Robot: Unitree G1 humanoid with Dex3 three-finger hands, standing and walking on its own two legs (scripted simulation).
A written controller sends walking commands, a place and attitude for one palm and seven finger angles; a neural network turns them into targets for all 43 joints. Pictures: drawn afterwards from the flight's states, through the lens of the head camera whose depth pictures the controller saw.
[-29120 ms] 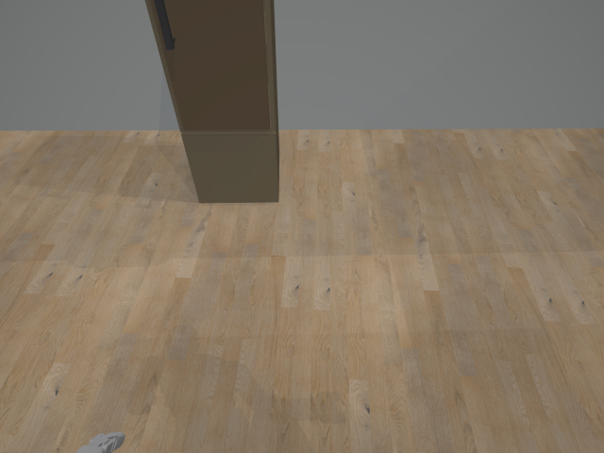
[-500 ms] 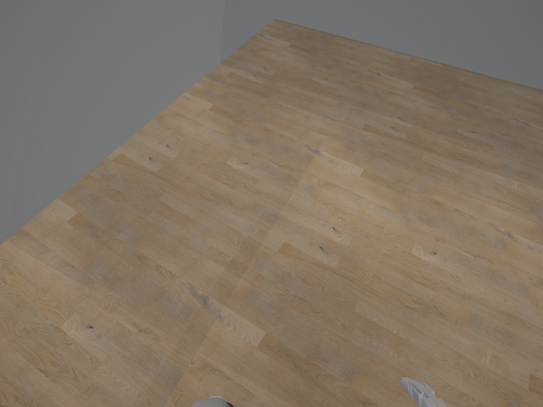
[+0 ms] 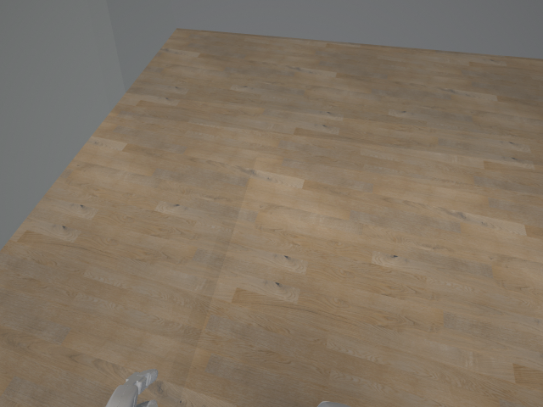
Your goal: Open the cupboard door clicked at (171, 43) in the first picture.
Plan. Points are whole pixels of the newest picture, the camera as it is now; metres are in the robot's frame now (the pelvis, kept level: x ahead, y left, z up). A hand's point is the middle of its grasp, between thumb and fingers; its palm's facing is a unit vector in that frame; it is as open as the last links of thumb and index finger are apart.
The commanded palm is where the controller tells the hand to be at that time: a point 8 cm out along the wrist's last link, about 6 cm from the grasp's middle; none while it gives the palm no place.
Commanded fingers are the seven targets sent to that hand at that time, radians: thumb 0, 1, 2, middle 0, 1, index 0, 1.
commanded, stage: walk to a spot facing it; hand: left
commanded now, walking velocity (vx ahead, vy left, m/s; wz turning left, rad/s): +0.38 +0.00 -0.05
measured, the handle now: out of the picture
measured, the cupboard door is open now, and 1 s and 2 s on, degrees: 53 53 53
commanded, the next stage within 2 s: turn to face it in 0.18 s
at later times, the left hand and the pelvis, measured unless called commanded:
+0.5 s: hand (163, 359) +0.22 +0.21 -0.18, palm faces +0.09 -0.98 -0.16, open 7.3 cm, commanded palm none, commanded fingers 0.00 0.90 0.90 -0.20 -0.30 -0.20 -0.30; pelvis +0.22 +0.03 +0.00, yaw +2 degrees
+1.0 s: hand (173, 311) +0.30 +0.20 -0.15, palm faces +0.37 -0.90 -0.22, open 7.3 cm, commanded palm none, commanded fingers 0.00 0.90 0.90 -0.20 -0.30 -0.20 -0.30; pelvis +0.29 -0.01 +0.01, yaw +22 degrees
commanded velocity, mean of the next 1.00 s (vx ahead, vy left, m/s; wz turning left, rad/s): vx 0.07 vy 0.00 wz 0.46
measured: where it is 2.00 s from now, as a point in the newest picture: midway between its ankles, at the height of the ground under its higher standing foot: (285, 351)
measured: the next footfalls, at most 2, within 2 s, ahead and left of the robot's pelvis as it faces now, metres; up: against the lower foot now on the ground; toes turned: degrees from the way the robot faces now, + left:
left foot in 0.34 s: +0.32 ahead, +0.12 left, +0.00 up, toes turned +6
right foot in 0.74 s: +0.33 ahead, -0.14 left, +0.00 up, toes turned +8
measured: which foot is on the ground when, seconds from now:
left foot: up 0.00-0.32, down 0.34-0.74, up 0.76-1.00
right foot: down 0.00-0.34, up 0.36-0.72, down 0.74-1.00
